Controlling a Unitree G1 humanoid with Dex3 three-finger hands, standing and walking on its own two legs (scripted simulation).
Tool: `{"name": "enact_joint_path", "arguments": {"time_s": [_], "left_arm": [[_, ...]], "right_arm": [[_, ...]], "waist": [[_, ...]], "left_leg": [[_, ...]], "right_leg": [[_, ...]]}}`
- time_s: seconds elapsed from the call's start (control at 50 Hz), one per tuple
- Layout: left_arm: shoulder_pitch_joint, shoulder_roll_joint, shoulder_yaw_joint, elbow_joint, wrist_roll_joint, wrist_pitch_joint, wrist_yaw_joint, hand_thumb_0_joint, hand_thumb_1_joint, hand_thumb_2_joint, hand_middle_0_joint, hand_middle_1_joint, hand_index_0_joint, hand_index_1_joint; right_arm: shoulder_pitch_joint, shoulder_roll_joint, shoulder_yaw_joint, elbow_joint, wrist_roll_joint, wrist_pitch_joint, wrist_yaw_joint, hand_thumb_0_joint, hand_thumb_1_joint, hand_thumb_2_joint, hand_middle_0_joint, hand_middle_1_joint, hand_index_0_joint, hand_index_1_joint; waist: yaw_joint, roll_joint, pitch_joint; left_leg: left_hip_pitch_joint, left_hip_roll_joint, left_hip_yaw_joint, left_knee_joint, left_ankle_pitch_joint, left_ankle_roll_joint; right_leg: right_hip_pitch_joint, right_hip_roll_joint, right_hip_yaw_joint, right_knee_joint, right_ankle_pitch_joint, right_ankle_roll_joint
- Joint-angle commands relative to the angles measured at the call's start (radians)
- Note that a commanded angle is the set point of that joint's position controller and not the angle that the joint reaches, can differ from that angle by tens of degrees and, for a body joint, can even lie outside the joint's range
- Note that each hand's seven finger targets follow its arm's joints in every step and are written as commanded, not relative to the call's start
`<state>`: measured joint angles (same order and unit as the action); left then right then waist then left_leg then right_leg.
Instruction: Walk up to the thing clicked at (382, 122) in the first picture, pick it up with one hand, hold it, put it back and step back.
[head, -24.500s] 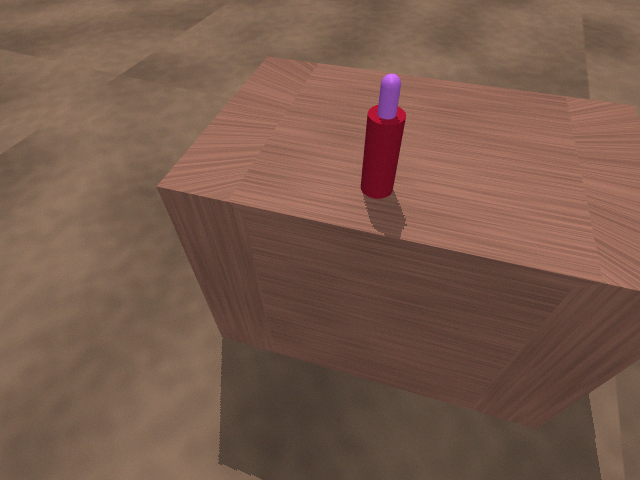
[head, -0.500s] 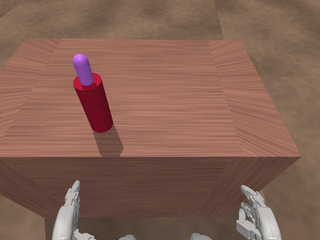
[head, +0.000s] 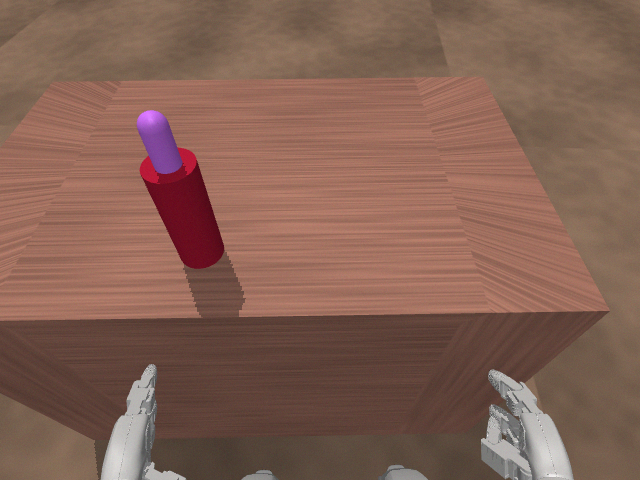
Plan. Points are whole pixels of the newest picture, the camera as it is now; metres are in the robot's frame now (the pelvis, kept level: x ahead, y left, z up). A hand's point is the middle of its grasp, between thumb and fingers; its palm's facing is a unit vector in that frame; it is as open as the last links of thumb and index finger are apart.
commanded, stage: home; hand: left
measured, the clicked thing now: (180, 194) +0.45 +0.20 +0.11
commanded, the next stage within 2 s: stand in 1.68 s
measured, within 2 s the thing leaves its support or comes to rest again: neither
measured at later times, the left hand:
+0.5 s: hand (184, 460) +0.16 +0.18 -0.04, palm faces +0.11 -0.97 -0.23, open 17.6 cm
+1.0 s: hand (183, 461) +0.16 +0.18 -0.04, palm faces +0.11 -0.97 -0.24, open 17.6 cm
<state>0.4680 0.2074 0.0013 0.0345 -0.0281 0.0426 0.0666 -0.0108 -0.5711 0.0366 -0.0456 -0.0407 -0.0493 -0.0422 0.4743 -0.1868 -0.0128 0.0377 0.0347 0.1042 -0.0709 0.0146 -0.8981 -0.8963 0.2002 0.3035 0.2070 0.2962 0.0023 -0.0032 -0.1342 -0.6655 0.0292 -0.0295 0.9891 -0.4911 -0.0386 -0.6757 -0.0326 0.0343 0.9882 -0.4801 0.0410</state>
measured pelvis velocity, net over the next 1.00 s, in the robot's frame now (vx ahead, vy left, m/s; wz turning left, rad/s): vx -0.01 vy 0.00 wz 0.00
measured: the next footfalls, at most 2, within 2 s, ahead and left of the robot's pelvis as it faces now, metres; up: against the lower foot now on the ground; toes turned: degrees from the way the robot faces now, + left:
none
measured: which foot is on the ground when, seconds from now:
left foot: down 0.00-1.00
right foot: down 0.00-1.00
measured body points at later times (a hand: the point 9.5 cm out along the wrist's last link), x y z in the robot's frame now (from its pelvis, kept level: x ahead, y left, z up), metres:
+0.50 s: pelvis -0.01 +0.00 +0.00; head +0.01 +0.00 +0.45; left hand +0.15 +0.23 -0.02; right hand +0.15 -0.23 -0.03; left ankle +0.00 +0.14 -0.68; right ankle +0.01 -0.14 -0.68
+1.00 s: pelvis -0.01 +0.00 -0.01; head +0.01 +0.00 +0.44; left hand +0.15 +0.23 -0.02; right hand +0.15 -0.23 -0.03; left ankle +0.00 +0.14 -0.68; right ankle +0.01 -0.14 -0.68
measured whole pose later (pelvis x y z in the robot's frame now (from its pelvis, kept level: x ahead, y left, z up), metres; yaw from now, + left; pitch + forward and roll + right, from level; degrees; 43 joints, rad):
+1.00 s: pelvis -0.01 +0.00 -0.01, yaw +0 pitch +9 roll +0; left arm 0.49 0.21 -0.01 0.02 -0.02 0.03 0.09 -0.01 -0.58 0.03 -0.05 -0.04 -0.05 -0.04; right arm 0.49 -0.19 -0.01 -0.02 0.03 0.14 -0.08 0.01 -0.90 -0.90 0.20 0.30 0.21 0.30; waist 0.01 -0.01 -0.15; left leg -0.70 0.03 -0.02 1.02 -0.49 -0.04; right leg -0.71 -0.03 0.04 1.02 -0.48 0.04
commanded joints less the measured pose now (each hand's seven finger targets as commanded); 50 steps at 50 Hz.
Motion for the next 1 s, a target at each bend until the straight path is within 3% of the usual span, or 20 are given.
{"name": "enact_joint_path", "arguments": {"time_s": [0.0, 0.04, 0.06, 0.14, 0.16, 0.18, 0.2, 0.24, 0.26, 0.28, 0.34, 0.42, 0.48, 0.5, 0.6, 0.68, 0.76, 0.78, 0.8, 0.98], "left_arm": [[0.007, 0.091, 0.067, -0.180, 0.001, -0.058, 0.012, 0.000, -0.590, 0.032, -0.045, -0.045, -0.044, -0.046], [0.009, 0.099, 0.070, -0.194, 0.000, -0.057, 0.011, 0.000, -0.606, 0.022, -0.043, -0.042, -0.043, -0.043], [0.032, 0.088, 0.067, -0.153, 0.001, -0.053, 0.010, 0.000, -0.596, 0.028, -0.044, -0.044, -0.044, -0.044], [-0.028, 0.106, 0.070, -0.215, 0.002, -0.058, 0.013, 0.000, -0.578, 0.039, -0.046, -0.047, -0.045, -0.047], [-0.023, 0.081, 0.049, -0.186, 0.006, -0.057, 0.010, 0.000, -0.595, 0.029, -0.044, -0.044, -0.044, -0.045], [-0.053, 0.101, 0.058, -0.231, 0.002, -0.062, 0.015, 0.000, -0.602, 0.025, -0.044, -0.043, -0.043, -0.044], [-0.018, 0.066, 0.038, -0.160, 0.005, -0.057, 0.015, 0.000, -0.592, 0.030, -0.045, -0.045, -0.044, -0.045], [-0.043, 0.095, 0.059, -0.211, 0.007, -0.063, 0.018, 0.000, -0.584, 0.035, -0.045, -0.046, -0.045, -0.047], [-0.027, 0.106, 0.068, -0.227, 0.005, -0.064, 0.022, 0.000, -0.593, 0.030, -0.044, -0.044, -0.044, -0.045], [-0.020, 0.104, 0.065, -0.208, 0.006, -0.063, 0.024, 0.000, -0.598, 0.027, -0.044, -0.044, -0.043, -0.044], [0.004, 0.091, 0.060, -0.176, 0.005, -0.062, 0.024, 0.000, -0.594, 0.029, -0.044, -0.045, -0.044, -0.045], [0.032, 0.077, 0.052, -0.161, 0.005, -0.061, 0.023, 0.000, -0.593, 0.030, -0.044, -0.045, -0.044, -0.045], [0.009, 0.086, 0.055, -0.196, 0.005, -0.066, 0.026, 0.000, -0.590, 0.032, -0.045, -0.045, -0.044, -0.046], [-0.014, 0.089, 0.048, -0.211, 0.004, -0.070, 0.026, 0.000, -0.580, 0.038, -0.046, -0.048, -0.045, -0.048], [-0.037, 0.097, 0.051, -0.222, 0.004, -0.073, 0.032, 0.000, -0.571, 0.043, -0.047, -0.049, -0.046, -0.050], [0.002, 0.086, 0.050, -0.195, 0.005, -0.070, 0.034, 0.000, -0.588, 0.033, -0.045, -0.047, -0.045, -0.047], [0.001, 0.098, 0.059, -0.206, 0.007, -0.070, 0.036, 0.000, -0.599, 0.027, -0.044, -0.045, -0.043, -0.045], [0.011, 0.088, 0.052, -0.182, 0.007, -0.067, 0.036, 0.000, -0.592, 0.031, -0.045, -0.046, -0.044, -0.047], [-0.002, 0.099, 0.057, -0.221, 0.006, -0.071, 0.036, 0.000, -0.589, 0.033, -0.045, -0.047, -0.044, -0.047], [-0.005, 0.082, 0.045, -0.195, 0.007, -0.071, 0.038, 0.000, -0.599, 0.027, -0.044, -0.046, -0.044, -0.046]], "right_arm": [[-0.028, -0.110, -0.064, -0.236, -0.006, -0.058, -0.010, 0.000, -0.896, -0.902, 0.201, 0.301, 0.201, 0.301], [-0.021, -0.104, -0.060, -0.232, -0.003, -0.051, -0.007, 0.000, -0.896, -0.902, 0.201, 0.301, 0.201, 0.301], [0.018, -0.117, -0.084, -0.215, -0.006, -0.044, -0.010, 0.000, -0.896, -0.902, 0.201, 0.301, 0.201, 0.301], [-0.007, -0.095, -0.051, -0.231, -0.005, -0.037, -0.008, 0.000, -0.895, -0.902, 0.201, 0.301, 0.201, 0.301], [0.015, -0.093, -0.056, -0.221, -0.005, -0.037, -0.009, 0.000, -0.896, -0.902, 0.201, 0.301, 0.201, 0.301], [-0.004, -0.086, -0.042, -0.227, -0.005, -0.038, -0.009, 0.000, -0.896, -0.902, 0.201, 0.301, 0.201, 0.301], [-0.003, -0.091, -0.044, -0.230, -0.006, -0.039, -0.010, 0.000, -0.896, -0.902, 0.201, 0.301, 0.201, 0.301], [-0.003, -0.095, -0.050, -0.242, -0.006, -0.037, -0.014, 0.000, -0.896, -0.902, 0.201, 0.301, 0.201, 0.301], [-0.018, -0.086, -0.040, -0.238, -0.008, -0.035, -0.013, 0.000, -0.896, -0.902, 0.201, 0.301, 0.201, 0.301], [-0.015, -0.101, -0.055, -0.244, -0.008, -0.034, -0.015, 0.000, -0.896, -0.902, 0.201, 0.301, 0.201, 0.301], [-0.017, -0.107, -0.064, -0.231, -0.008, -0.035, -0.015, 0.000, -0.896, -0.902, 0.201, 0.301, 0.201, 0.301], [-0.002, -0.113, -0.074, -0.241, -0.007, -0.029, -0.011, 0.000, -0.896, -0.902, 0.201, 0.301, 0.201, 0.301], [-0.010, -0.097, -0.053, -0.240, -0.006, -0.027, -0.009, 0.000, -0.896, -0.902, 0.201, 0.301, 0.201, 0.301], [-0.025, -0.095, -0.050, -0.270, -0.003, -0.030, -0.011, 0.000, -0.896, -0.901, 0.201, 0.301, 0.201, 0.301], [-0.020, -0.099, -0.051, -0.261, -0.004, -0.032, -0.018, 0.000, -0.897, -0.901, 0.201, 0.301, 0.201, 0.301], [0.019, -0.104, -0.065, -0.232, -0.007, -0.025, -0.016, 0.000, -0.897, -0.901, 0.201, 0.301, 0.200, 0.301], [0.000, -0.091, -0.046, -0.254, -0.007, -0.027, -0.017, 0.000, -0.897, -0.901, 0.201, 0.301, 0.200, 0.301], [0.007, -0.108, -0.066, -0.243, -0.008, -0.027, -0.018, 0.000, -0.897, -0.901, 0.201, 0.301, 0.200, 0.301], [-0.003, -0.093, -0.044, -0.248, -0.008, -0.028, -0.017, 0.000, -0.897, -0.901, 0.200, 0.301, 0.200, 0.301], [0.013, -0.105, -0.060, -0.236, -0.007, -0.020, -0.015, 0.000, -0.898, -0.901, 0.200, 0.301, 0.200, 0.301]], "waist": [[-0.002, -0.035, -0.099], [0.007, -0.018, -0.090], [-0.007, -0.031, -0.102], [0.004, 0.006, -0.099], [-0.017, -0.008, -0.094], [-0.002, 0.015, -0.086], [-0.012, -0.008, -0.074], [-0.005, -0.004, -0.093], [0.015, 0.018, -0.096], [0.000, 0.011, -0.083], [0.004, -0.010, -0.042], [-0.002, -0.013, -0.069], [0.012, 0.000, -0.071], [0.000, -0.003, -0.074], [-0.005, -0.013, -0.059], [0.002, 0.021, -0.074], [0.003, -0.004, -0.090], [-0.003, -0.018, -0.074], [0.009, 0.010, -0.084], [-0.001, 0.012, -0.063]], "left_leg": [[0.051, -0.029, 0.068, -0.153, 0.194, 0.038], [0.052, -0.030, 0.073, -0.152, 0.210, 0.035], [0.058, -0.030, 0.074, -0.143, 0.225, 0.036], [0.051, -0.033, 0.078, -0.143, 0.213, 0.033], [0.057, -0.030, 0.079, -0.142, 0.202, 0.034], [0.049, -0.031, 0.075, -0.144, 0.204, 0.034], [0.041, -0.031, 0.078, -0.144, 0.179, 0.036], [0.046, -0.031, 0.078, -0.144, 0.180, 0.035], [0.043, -0.032, 0.074, -0.148, 0.189, 0.032], [0.037, -0.035, 0.081, -0.143, 0.171, 0.035], [0.018, -0.031, 0.073, -0.160, 0.119, 0.035], [0.030, -0.027, 0.066, -0.160, 0.144, 0.033], [0.021, -0.028, 0.067, -0.162, 0.134, 0.032], [0.029, -0.030, 0.074, -0.158, 0.134, 0.034], [0.015, -0.033, 0.079, -0.154, 0.092, 0.039], [0.025, -0.028, 0.069, -0.161, 0.121, 0.033], [0.025, -0.034, 0.081, -0.137, 0.150, 0.036], [0.025, -0.032, 0.078, -0.140, 0.154, 0.036], [0.028, -0.032, 0.080, -0.139, 0.172, 0.034], [0.021, -0.027, 0.069, -0.162, 0.120, 0.033]], "right_leg": [[0.085, 0.031, -0.070, -0.166, 0.192, -0.030], [0.082, 0.031, -0.068, -0.159, 0.207, -0.031], [0.079, 0.033, -0.068, -0.154, 0.226, -0.028], [0.066, 0.029, -0.064, -0.152, 0.216, -0.028], [0.054, 0.030, -0.061, -0.148, 0.208, -0.028], [0.063, 0.028, -0.063, -0.149, 0.206, -0.030], [0.048, 0.028, -0.059, -0.152, 0.185, -0.029], [0.058, 0.027, -0.058, -0.154, 0.182, -0.030], [0.071, 0.027, -0.064, -0.151, 0.186, -0.032], [0.058, 0.025, -0.058, -0.161, 0.177, -0.030], [0.039, 0.030, -0.065, -0.162, 0.118, -0.031], [0.044, 0.037, -0.072, -0.145, 0.139, -0.035], [0.044, 0.037, -0.072, -0.145, 0.127, -0.037], [0.042, 0.035, -0.067, -0.153, 0.131, -0.035], [0.029, 0.031, -0.057, -0.167, 0.097, -0.033], [0.034, 0.036, -0.067, -0.144, 0.117, -0.038], [0.048, 0.030, -0.058, -0.157, 0.153, -0.031], [0.042, 0.032, -0.061, -0.151, 0.158, -0.029], [0.047, 0.032, -0.061, -0.149, 0.173, -0.033], [0.028, 0.037, -0.067, -0.145, 0.119, -0.038]]}}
